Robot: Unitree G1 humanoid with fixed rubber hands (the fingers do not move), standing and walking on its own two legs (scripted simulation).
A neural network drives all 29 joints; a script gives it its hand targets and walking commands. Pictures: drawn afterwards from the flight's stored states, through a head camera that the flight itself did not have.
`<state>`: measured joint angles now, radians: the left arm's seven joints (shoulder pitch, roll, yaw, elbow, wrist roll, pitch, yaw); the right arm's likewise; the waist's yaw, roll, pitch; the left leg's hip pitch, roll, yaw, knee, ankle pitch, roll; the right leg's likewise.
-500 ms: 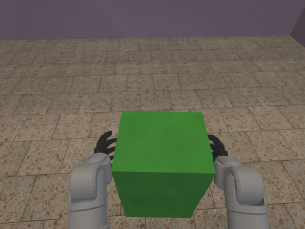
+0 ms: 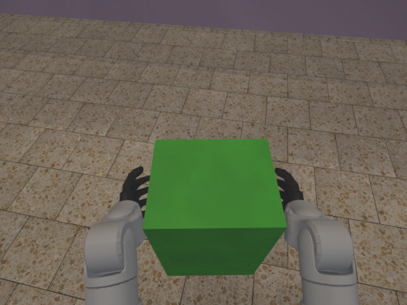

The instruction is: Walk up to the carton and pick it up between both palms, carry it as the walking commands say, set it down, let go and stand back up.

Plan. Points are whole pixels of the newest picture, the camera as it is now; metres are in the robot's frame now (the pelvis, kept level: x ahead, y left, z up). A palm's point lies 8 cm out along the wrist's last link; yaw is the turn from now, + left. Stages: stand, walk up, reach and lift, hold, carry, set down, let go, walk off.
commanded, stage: carry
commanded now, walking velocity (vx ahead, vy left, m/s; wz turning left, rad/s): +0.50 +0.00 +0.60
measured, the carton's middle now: (210, 216) +0.29 +0.00 +0.01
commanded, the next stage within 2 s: none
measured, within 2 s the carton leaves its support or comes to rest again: neither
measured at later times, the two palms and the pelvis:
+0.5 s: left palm (125, 93) +0.62 +0.21 +0.06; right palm (225, 72) +0.69 -0.06 +0.05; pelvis +0.39 -0.01 -0.03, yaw +18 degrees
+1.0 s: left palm (108, 42) +0.87 +0.30 +0.06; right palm (178, 16) +1.04 +0.08 +0.06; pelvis +0.73 +0.01 +0.00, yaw +40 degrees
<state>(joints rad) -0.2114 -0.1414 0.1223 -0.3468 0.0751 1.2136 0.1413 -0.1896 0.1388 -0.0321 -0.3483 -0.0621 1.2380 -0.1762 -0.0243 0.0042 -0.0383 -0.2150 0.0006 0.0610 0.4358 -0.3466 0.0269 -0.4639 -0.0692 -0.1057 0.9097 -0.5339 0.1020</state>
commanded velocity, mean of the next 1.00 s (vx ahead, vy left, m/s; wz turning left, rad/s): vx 0.50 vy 0.00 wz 0.60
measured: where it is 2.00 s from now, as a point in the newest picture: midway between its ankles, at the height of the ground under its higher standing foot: (143, 128)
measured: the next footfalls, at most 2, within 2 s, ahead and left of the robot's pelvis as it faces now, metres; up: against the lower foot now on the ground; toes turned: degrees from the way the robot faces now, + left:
right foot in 0.06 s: +0.15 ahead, -0.13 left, +0.00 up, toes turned -4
left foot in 0.44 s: +0.46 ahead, +0.08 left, +0.00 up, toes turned +27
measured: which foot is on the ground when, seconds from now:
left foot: down 0.00-0.08, up 0.10-0.42, down 0.44-0.80, up 0.82-1.00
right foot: up 0.00-0.04, down 0.06-0.48, up 0.50-0.76, down 0.78-1.00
